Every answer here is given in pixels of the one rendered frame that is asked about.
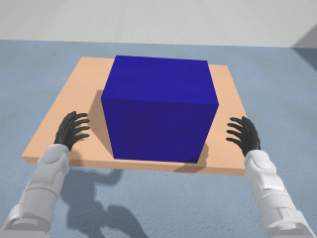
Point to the robot left forearm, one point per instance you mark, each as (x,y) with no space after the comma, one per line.
(34,211)

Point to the robot right hand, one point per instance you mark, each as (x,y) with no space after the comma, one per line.
(249,136)

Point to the robot left hand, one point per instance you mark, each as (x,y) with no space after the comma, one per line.
(67,131)

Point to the carton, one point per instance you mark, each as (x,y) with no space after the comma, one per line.
(159,109)

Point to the table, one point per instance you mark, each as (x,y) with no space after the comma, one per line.
(82,93)

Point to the robot right forearm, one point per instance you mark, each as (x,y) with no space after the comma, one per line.
(279,215)

